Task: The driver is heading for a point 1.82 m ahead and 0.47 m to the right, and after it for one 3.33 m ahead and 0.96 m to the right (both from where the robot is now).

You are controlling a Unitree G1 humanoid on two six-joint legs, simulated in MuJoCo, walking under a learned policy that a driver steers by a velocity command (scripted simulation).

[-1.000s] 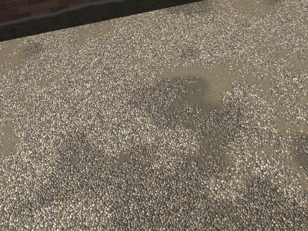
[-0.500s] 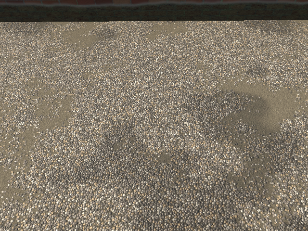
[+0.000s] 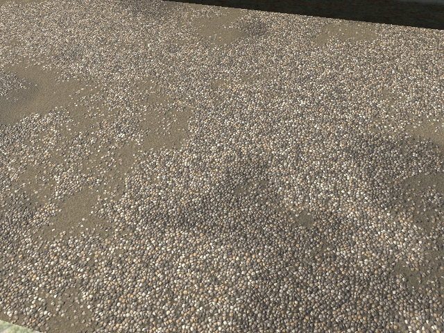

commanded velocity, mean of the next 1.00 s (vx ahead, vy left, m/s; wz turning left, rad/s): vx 0.29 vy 0.00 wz -0.31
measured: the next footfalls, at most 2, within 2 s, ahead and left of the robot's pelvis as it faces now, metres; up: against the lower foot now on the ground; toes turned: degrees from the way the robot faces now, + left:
left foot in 0.34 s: +0.03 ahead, +0.12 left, +0.00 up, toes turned -6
left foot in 0.88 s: +0.14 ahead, +0.08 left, +0.00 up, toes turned -26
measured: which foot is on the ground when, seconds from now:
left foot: up 0.00-0.32, down 0.34-0.60, up 0.62-0.86, down 0.88-1.00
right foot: down 0.00-0.90, up 0.92-1.00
